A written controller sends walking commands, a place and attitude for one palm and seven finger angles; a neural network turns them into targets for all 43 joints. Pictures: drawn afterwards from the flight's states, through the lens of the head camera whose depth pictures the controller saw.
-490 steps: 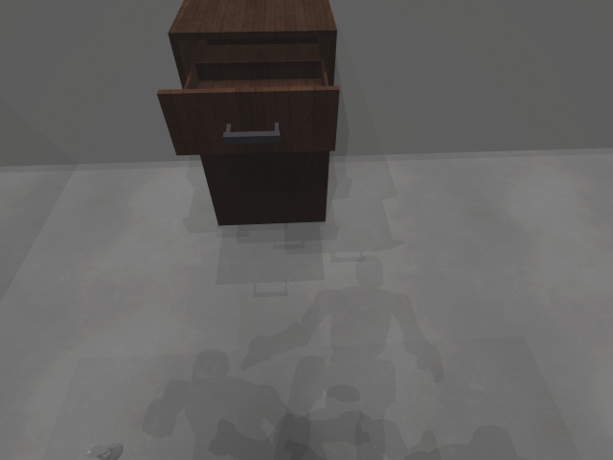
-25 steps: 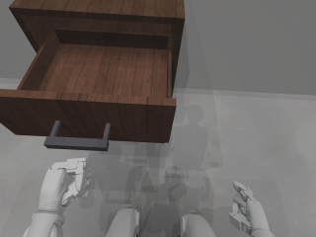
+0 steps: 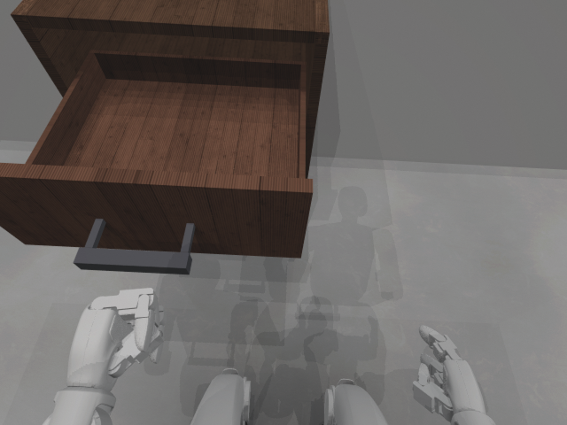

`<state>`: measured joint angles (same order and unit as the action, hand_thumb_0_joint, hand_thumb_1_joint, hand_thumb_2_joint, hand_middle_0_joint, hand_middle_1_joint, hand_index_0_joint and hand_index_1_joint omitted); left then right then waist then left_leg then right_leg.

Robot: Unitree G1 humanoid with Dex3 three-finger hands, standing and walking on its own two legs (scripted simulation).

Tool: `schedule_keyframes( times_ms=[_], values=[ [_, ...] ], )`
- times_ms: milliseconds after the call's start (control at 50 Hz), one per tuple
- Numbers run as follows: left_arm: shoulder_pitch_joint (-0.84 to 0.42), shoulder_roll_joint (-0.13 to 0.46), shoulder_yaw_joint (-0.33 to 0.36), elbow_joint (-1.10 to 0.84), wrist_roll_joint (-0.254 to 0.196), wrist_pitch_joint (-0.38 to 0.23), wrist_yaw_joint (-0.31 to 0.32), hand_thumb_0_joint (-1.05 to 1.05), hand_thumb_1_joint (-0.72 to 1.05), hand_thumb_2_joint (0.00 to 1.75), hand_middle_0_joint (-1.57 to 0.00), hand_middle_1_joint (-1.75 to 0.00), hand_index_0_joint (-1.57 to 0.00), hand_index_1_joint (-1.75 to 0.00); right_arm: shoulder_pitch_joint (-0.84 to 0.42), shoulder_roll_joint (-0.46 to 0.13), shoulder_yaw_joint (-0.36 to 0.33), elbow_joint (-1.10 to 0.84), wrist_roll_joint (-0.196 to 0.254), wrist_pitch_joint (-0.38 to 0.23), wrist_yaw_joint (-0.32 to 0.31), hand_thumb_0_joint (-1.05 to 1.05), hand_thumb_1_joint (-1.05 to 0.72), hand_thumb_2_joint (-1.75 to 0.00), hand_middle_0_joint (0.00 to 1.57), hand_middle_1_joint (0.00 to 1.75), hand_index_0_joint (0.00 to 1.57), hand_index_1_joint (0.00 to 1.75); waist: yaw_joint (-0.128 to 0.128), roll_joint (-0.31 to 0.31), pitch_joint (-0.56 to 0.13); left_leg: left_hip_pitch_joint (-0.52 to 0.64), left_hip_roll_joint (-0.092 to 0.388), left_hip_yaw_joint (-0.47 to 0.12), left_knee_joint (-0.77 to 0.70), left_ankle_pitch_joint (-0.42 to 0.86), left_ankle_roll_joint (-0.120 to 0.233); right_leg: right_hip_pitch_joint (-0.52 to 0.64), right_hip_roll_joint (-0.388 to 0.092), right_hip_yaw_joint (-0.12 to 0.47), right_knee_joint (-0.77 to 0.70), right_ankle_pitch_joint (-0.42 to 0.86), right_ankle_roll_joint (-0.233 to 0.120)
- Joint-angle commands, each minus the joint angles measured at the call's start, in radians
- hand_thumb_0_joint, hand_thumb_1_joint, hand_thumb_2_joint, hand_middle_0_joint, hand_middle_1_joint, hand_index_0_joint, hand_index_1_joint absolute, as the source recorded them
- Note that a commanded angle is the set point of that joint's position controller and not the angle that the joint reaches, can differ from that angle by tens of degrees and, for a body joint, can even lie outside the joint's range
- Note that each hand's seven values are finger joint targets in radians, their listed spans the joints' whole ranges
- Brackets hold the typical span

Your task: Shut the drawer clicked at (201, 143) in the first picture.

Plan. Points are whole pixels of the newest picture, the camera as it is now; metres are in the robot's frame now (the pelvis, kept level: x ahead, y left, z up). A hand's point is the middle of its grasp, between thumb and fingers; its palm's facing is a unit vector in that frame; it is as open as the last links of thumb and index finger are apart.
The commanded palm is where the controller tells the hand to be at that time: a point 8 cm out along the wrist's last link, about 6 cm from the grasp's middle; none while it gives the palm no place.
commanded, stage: push the drawer shut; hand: left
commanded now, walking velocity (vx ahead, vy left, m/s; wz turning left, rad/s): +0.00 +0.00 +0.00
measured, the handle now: (139, 245) +0.33 +0.21 +0.05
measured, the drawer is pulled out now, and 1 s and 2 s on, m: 0.29 0.19 0.07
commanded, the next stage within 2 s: none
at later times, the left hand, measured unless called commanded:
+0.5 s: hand (168, 298) +0.27 +0.16 +0.04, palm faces -0.01 -1.00 -0.06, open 3.0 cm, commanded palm +0.27 +0.21 +0.05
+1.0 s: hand (178, 238) +0.35 +0.16 +0.04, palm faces -0.01 -1.00 -0.04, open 3.1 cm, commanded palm +0.33 +0.22 +0.05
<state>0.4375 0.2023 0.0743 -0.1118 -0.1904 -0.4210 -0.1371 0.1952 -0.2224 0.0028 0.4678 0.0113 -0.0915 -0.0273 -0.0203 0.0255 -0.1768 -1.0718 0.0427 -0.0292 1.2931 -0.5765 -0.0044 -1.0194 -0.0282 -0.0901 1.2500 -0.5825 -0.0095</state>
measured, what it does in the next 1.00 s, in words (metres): stands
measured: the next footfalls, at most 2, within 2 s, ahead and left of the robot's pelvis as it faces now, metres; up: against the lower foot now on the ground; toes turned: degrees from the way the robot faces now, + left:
none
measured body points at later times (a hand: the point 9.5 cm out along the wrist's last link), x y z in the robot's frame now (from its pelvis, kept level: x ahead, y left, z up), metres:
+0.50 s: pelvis -0.01 +0.00 +0.00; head +0.09 +0.00 +0.44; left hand +0.26 +0.22 +0.05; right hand +0.17 -0.25 -0.09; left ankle +0.02 +0.12 -0.62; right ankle +0.01 -0.12 -0.62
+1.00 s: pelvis -0.01 +0.00 +0.01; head +0.10 +0.01 +0.45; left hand +0.34 +0.22 +0.05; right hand +0.13 -0.25 -0.09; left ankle +0.02 +0.12 -0.62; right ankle +0.01 -0.12 -0.62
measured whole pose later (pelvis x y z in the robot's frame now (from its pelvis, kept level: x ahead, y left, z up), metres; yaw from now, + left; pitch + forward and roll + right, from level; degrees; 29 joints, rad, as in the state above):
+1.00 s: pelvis -0.01 +0.00 +0.01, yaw -1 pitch +20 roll -2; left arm -0.18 0.24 0.17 0.42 -0.18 -0.40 -0.14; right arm 0.22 -0.25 0.01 0.58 0.02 -0.05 -0.02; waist -0.06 0.02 -0.15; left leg -1.05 0.04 -0.01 1.21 -0.52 0.00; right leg -1.01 -0.03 -0.07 1.18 -0.53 -0.01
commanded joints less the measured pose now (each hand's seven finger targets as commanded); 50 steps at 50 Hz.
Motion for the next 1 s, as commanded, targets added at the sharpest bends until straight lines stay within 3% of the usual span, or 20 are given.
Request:
schedule_keyframes(
  times_ms=[0, 100, 140, 240, 300, 380, 440, 500, 540, 600, 620, 660, 680, 720, 760, 780, 880, 940, 980],
  values=[
    [-0.088, 0.088, 0.057, -0.185, -0.016, -0.071, -0.003, 0.00, 0.90, 0.90, -1.40, -1.60, -1.40, -1.60, -0.018, -0.134, -0.057, -0.137, 0.000, -0.055, -0.017, 0.00, -0.90, -0.90, 0.20, 0.30, 0.20, 0.30, -0.023, 0.024, -0.235, 0.194, -0.038, -0.005, -0.174, 0.254, 0.025, 0.146, 0.038, 0.032, -0.181, 0.222, -0.013],
    [-0.134, 0.101, 0.076, -0.139, -0.028, -0.056, -0.017, 0.00, 0.90, 0.90, -1.40, -1.60, -1.40, -1.60, -0.007, -0.142, -0.056, -0.127, 0.001, -0.058, -0.018, 0.00, -0.90, -0.90, 0.20, 0.30, 0.20, 0.30, -0.020, 0.010, -0.276, 0.204, -0.039, -0.002, -0.174, 0.285, 0.028, 0.180, 0.037, 0.037, -0.185, 0.261, -0.012],
    [-0.152, 0.099, 0.068, -0.153, -0.031, -0.050, -0.021, 0.00, 0.90, 0.90, -1.40, -1.60, -1.40, -1.60, -0.007, -0.142, -0.055, -0.127, 0.003, -0.061, -0.015, 0.00, -0.90, -0.90, 0.20, 0.30, 0.20, 0.30, -0.014, 0.039, -0.298, 0.229, -0.038, -0.004, -0.184, 0.308, 0.025, 0.188, 0.034, 0.032, -0.180, 0.283, -0.014],
    [-0.198, 0.117, 0.095, -0.092, -0.031, -0.031, -0.007, 0.00, 0.90, 0.90, -1.40, -1.60, -1.40, -1.60, -0.004, -0.147, -0.055, -0.116, 0.004, -0.053, -0.013, 0.00, -0.90, -0.90, 0.20, 0.30, 0.20, 0.30, -0.015, 0.004, -0.270, 0.213, -0.038, 0.000, -0.195, 0.288, 0.026, 0.200, 0.035, 0.037, -0.199, 0.270, -0.011],
    [-0.283, 0.109, 0.078, -0.077, -0.018, -0.044, 0.003, 0.00, 0.90, 0.90, -1.40, -1.60, -1.40, -1.60, -0.003, -0.150, -0.052, -0.107, 0.000, -0.053, -0.013, 0.00, -0.90, -0.90, 0.20, 0.30, 0.20, 0.30, -0.030, 0.019, -0.257, 0.210, -0.038, -0.001, -0.193, 0.269, 0.026, 0.173, 0.032, 0.035, -0.199, 0.244, -0.011],
    [-0.434, 0.127, 0.075, -0.030, -0.009, -0.063, 0.010, 0.00, 0.90, 0.90, -1.40, -1.60, -1.40, -1.60, -0.001, -0.161, -0.051, -0.077, -0.002, -0.058, -0.020, 0.00, -0.90, -0.90, 0.20, 0.30, 0.20, 0.30, -0.054, -0.004, -0.249, 0.192, -0.036, -0.007, -0.184, 0.221, 0.030, 0.141, 0.032, 0.043, -0.205, 0.188, -0.010],
    [-0.463, 0.108, 0.056, -0.013, -0.006, -0.066, 0.000, 0.00, 0.90, 0.90, -1.40, -1.60, -1.40, -1.60, -0.005, -0.159, -0.052, -0.072, 0.002, -0.058, -0.018, 0.00, -0.90, -0.90, 0.20, 0.30, 0.20, 0.30, -0.042, 0.046, -0.282, 0.234, -0.039, -0.006, -0.203, 0.228, 0.027, 0.142, 0.028, 0.040, -0.205, 0.193, -0.014],
    [-0.560, 0.119, 0.055, 0.024, -0.006, -0.050, -0.001, 0.00, 0.90, 0.90, -1.40, -1.60, -1.40, -1.60, -0.005, -0.165, -0.049, -0.056, 0.002, -0.054, -0.021, 0.00, -0.90, -0.90, 0.20, 0.30, 0.20, 0.30, -0.053, 0.033, -0.293, 0.230, -0.039, -0.007, -0.202, 0.212, 0.031, 0.143, 0.026, 0.045, -0.214, 0.183, -0.011],
    [-0.582, 0.151, 0.097, 0.069, -0.013, -0.040, 0.001, 0.00, 0.90, 0.90, -1.40, -1.60, -1.40, -1.60, -0.004, -0.167, -0.049, -0.047, 0.004, -0.049, -0.025, 0.00, -0.90, -0.90, 0.20, 0.30, 0.20, 0.30, -0.047, 0.002, -0.293, 0.214, -0.040, -0.003, -0.205, 0.192, 0.032, 0.166, 0.027, 0.056, -0.231, 0.163, -0.008],
    [-0.663, 0.138, 0.084, 0.115, -0.014, -0.031, -0.001, 0.00, 0.90, 0.90, -1.40, -1.60, -1.40, -1.60, -0.003, -0.165, -0.044, -0.037, 0.006, -0.045, -0.027, 0.00, -0.90, -0.90, 0.20, 0.30, 0.20, 0.30, -0.054, 0.016, -0.297, 0.218, -0.040, 0.000, -0.210, 0.194, 0.033, 0.171, 0.025, 0.058, -0.236, 0.167, -0.008],
    [-0.674, 0.163, 0.115, 0.133, -0.016, -0.031, 0.001, 0.00, 0.90, 0.90, -1.40, -1.60, -1.40, -1.60, 0.001, -0.167, -0.046, -0.029, 0.007, -0.044, -0.028, 0.00, -0.90, -0.90, 0.20, 0.30, 0.20, 0.30, -0.047, 0.007, -0.305, 0.221, -0.039, 0.000, -0.213, 0.197, 0.031, 0.178, 0.026, 0.058, -0.237, 0.170, -0.008],
    [-0.683, 0.154, 0.114, 0.156, -0.022, -0.029, -0.002, 0.00, 0.90, 0.90, -1.40, -1.60, -1.40, -1.60, 0.001, -0.165, -0.044, -0.033, 0.008, -0.041, -0.026, 0.00, -0.90, -0.90, 0.20, 0.30, 0.20, 0.30, -0.040, 0.013, -0.317, 0.228, -0.040, 0.004, -0.220, 0.216, 0.030, 0.199, 0.025, 0.059, -0.241, 0.189, -0.008],
    [-0.697, 0.178, 0.133, 0.179, -0.016, -0.027, 0.001, 0.00, 0.90, 0.90, -1.40, -1.60, -1.40, -1.60, 0.006, -0.170, -0.044, -0.028, 0.007, -0.038, -0.026, 0.00, -0.90, -0.90, 0.20, 0.30, 0.20, 0.30, -0.040, 0.016, -0.315, 0.233, -0.037, 0.000, -0.224, 0.226, 0.029, 0.193, 0.027, 0.054, -0.237, 0.196, -0.011],
    [-0.736, 0.150, 0.117, 0.212, -0.020, -0.027, 0.000, 0.00, 0.90, 0.90, -1.40, -1.60, -1.40, -1.60, 0.007, -0.166, -0.042, -0.025, 0.007, -0.034, -0.024, 0.00, -0.90, -0.90, 0.20, 0.30, 0.20, 0.30, -0.044, 0.009, -0.311, 0.236, -0.039, 0.004, -0.228, 0.218, 0.028, 0.194, 0.026, 0.057, -0.244, 0.193, -0.007],
    [-0.784, 0.165, 0.130, 0.254, -0.017, -0.030, 0.003, 0.00, 0.90, 0.90, -1.40, -1.60, -1.40, -1.60, 0.012, -0.168, -0.041, -0.020, 0.007, -0.030, -0.022, 0.00, -0.90, -0.90, 0.20, 0.30, 0.20, 0.30, -0.045, 0.017, -0.285, 0.224, -0.040, 0.004, -0.234, 0.201, 0.025, 0.188, 0.025, 0.059, -0.248, 0.178, -0.009],
    [-0.794, 0.177, 0.141, 0.283, -0.014, -0.031, 0.004, 0.00, 0.90, 0.90, -1.40, -1.60, -1.40, -1.60, 0.020, -0.172, -0.042, -0.018, 0.007, -0.026, -0.023, 0.00, -0.90, -0.90, 0.20, 0.30, 0.20, 0.30, -0.051, -0.019, -0.281, 0.211, -0.037, 0.002, -0.234, 0.201, 0.029, 0.194, 0.028, 0.057, -0.249, 0.176, -0.008],
    [-0.828, 0.193, 0.162, 0.332, -0.007, -0.048, 0.002, 0.00, 0.90, 0.90, -1.40, -1.60, -1.40, -1.60, 0.040, -0.176, -0.047, -0.011, 0.004, -0.012, -0.015, 0.00, -0.90, -0.90, 0.20, 0.30, 0.20, 0.30, -0.040, 0.008, -0.329, 0.252, -0.034, 0.003, -0.241, 0.276, 0.025, 0.214, 0.029, 0.053, -0.232, 0.257, -0.012],
    [-0.826, 0.155, 0.134, 0.316, -0.007, -0.058, 0.001, 0.00, 0.90, 0.90, -1.40, -1.60, -1.40, -1.60, 0.049, -0.169, -0.052, -0.011, 0.004, -0.003, -0.005, 0.00, -0.90, -0.90, 0.20, 0.30, 0.20, 0.30, -0.037, 0.044, -0.355, 0.303, -0.033, 0.006, -0.249, 0.333, 0.019, 0.218, 0.028, 0.049, -0.228, 0.313, -0.014],
    [-0.819, 0.192, 0.168, 0.352, -0.003, -0.059, 0.009, 0.00, 0.90, 0.90, -1.40, -1.60, -1.40, -1.60, 0.060, -0.177, -0.054, -0.005, 0.003, 0.005, -0.003, 0.00, -0.90, -0.90, 0.20, 0.30, 0.20, 0.30, -0.037, 0.007, -0.348, 0.286, -0.030, 0.001, -0.250, 0.338, 0.020, 0.224, 0.032, 0.046, -0.225, 0.316, -0.014]
  ],
)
